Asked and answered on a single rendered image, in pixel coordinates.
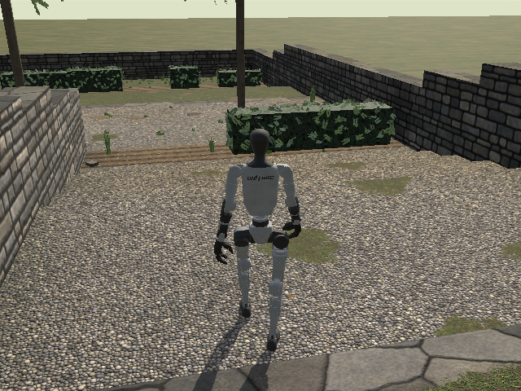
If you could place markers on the left robot hand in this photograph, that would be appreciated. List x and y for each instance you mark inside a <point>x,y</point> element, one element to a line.
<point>217,250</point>

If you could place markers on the robot left forearm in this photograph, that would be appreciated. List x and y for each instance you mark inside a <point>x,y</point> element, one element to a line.
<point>224,223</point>

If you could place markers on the right robot thigh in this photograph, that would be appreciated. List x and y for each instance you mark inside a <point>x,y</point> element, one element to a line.
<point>280,241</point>

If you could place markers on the right robot hand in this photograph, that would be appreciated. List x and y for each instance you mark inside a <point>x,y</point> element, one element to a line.
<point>289,226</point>

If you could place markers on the right robot upper arm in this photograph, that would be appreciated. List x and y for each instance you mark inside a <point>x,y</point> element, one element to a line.
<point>288,184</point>

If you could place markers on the robot right forearm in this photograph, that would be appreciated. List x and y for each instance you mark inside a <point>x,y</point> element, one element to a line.
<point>295,213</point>

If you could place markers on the robot head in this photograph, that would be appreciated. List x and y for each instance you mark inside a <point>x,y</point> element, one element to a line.
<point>259,140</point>

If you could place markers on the left robot upper arm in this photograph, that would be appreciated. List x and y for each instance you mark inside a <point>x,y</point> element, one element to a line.
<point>235,171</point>

